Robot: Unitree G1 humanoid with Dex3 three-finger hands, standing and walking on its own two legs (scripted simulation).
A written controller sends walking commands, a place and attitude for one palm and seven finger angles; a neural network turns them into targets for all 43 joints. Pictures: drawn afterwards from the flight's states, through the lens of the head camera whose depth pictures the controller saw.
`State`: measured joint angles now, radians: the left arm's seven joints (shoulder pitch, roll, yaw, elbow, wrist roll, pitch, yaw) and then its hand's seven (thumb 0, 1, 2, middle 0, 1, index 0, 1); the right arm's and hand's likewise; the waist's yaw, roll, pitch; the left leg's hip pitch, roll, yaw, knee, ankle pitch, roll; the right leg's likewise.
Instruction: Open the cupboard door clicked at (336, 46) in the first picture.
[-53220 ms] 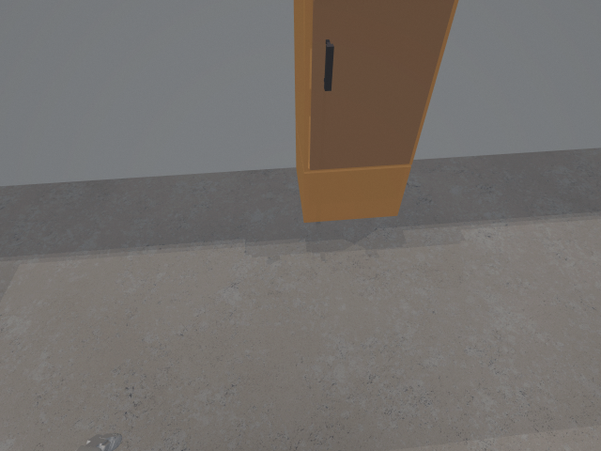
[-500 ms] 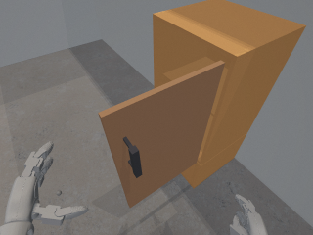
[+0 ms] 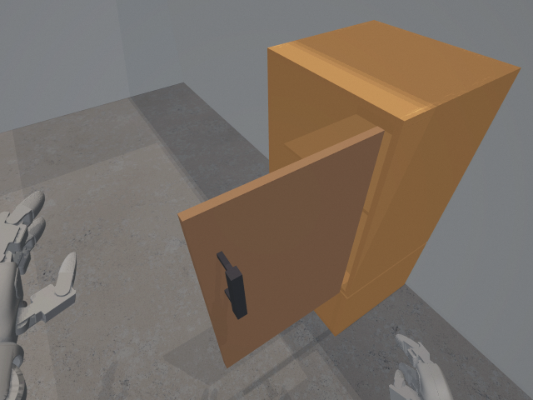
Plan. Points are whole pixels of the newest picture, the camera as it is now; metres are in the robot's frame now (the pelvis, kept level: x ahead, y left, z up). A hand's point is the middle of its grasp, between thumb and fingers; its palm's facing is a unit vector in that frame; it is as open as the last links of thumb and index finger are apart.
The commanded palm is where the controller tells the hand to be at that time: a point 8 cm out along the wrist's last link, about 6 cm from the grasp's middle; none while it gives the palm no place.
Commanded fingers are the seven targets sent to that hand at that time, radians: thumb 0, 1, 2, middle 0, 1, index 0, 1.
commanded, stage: draw the hand back to the body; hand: left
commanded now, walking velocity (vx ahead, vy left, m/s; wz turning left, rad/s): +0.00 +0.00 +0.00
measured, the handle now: (231, 285) +0.31 +0.11 -0.02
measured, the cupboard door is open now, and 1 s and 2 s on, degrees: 90 90 90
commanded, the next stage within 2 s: step back with the hand held close in 0.36 s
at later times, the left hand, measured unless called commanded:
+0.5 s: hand (74, 298) +0.17 +0.24 +0.16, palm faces +0.45 -0.80 -0.40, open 7.4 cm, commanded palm +0.13 +0.28 +0.17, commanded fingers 0.00 0.90 0.90 -0.20 -0.30 -0.20 -0.30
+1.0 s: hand (50, 325) +0.14 +0.25 +0.16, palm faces +0.36 -0.78 -0.52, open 7.4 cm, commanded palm +0.08 +0.29 +0.17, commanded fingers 0.00 0.90 0.90 -0.20 -0.30 -0.20 -0.30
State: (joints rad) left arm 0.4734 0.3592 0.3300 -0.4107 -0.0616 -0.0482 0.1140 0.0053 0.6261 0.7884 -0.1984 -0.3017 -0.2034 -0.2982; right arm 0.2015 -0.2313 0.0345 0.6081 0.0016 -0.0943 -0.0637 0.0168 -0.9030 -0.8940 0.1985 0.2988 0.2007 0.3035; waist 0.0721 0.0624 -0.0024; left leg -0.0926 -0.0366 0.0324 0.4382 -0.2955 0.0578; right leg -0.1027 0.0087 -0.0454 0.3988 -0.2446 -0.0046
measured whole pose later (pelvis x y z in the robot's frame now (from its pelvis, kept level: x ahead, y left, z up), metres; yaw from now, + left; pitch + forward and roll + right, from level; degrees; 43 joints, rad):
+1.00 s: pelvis -0.07 -0.01 -0.01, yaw -2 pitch +0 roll -1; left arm 0.57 0.43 0.41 -0.49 -0.04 -0.16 0.14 0.01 0.88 0.90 -0.21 -0.30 -0.22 -0.30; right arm 0.18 -0.24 -0.02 0.56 0.02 0.01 -0.09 0.02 -0.90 -0.89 0.20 0.30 0.20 0.30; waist 0.00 0.02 0.02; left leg -0.29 -0.02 0.06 0.51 -0.22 0.06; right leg -0.31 0.02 -0.02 0.47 -0.16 -0.01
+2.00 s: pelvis -0.24 +0.01 -0.02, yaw -6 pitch +3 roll -4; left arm 0.46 0.48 0.43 -0.58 -0.07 -0.25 0.13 0.01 0.89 0.90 -0.21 -0.30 -0.21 -0.30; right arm 0.06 -0.14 0.04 0.65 -0.04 -0.11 -0.04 0.01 -0.90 -0.89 0.20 0.30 0.20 0.30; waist 0.04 -0.02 0.02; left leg -0.59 0.07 0.08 0.43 0.05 0.02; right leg -0.06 0.04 0.02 0.41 -0.42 0.00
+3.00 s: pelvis -0.37 +0.05 -0.01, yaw -2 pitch -1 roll +1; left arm 0.49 0.42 0.44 -0.48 -0.03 -0.20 0.16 0.01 0.88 0.90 -0.21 -0.30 -0.21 -0.30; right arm 0.24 -0.20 -0.03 0.67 -0.01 -0.15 -0.09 0.02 -0.91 -0.89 0.20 0.30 0.20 0.30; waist -0.01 -0.05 0.05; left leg -0.28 0.04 0.10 0.55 -0.25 0.00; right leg -0.29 -0.01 -0.04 0.74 -0.45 0.01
